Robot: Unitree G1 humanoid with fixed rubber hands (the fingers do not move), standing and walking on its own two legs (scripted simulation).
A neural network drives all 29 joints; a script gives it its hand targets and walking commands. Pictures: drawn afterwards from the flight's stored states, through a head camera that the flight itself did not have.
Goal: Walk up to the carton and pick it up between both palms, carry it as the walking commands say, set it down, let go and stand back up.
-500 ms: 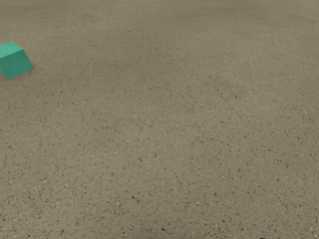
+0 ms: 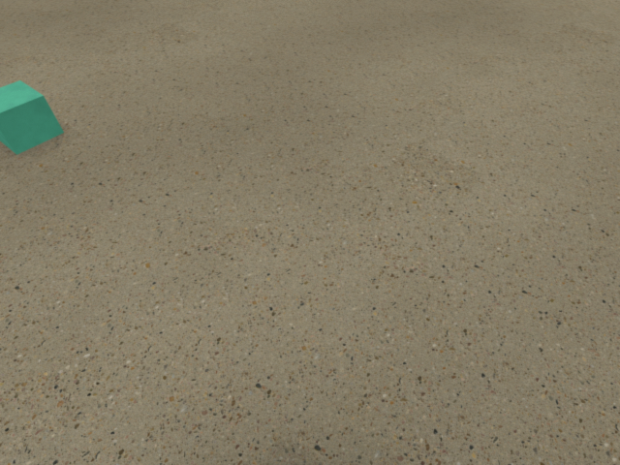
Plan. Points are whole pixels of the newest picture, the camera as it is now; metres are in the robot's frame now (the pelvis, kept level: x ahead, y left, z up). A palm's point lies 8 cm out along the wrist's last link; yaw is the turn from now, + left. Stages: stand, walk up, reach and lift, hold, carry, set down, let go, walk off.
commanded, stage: stand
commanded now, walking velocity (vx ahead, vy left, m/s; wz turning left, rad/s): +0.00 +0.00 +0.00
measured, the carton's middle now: (18, 116) +1.88 +1.52 -0.67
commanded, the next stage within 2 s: walk up in 0.34 s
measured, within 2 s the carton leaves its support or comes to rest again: neither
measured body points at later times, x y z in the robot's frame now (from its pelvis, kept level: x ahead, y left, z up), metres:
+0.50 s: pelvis +0.01 +0.00 +0.00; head +0.01 +0.00 +0.45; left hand +0.09 +0.29 -0.14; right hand +0.09 -0.29 -0.13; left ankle +0.01 +0.12 -0.75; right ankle +0.00 -0.12 -0.75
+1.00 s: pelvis +0.05 +0.10 -0.01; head +0.06 +0.15 +0.43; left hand +0.05 +0.36 -0.18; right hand +0.10 -0.14 -0.14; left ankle +0.00 +0.19 -0.75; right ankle +0.04 -0.07 -0.66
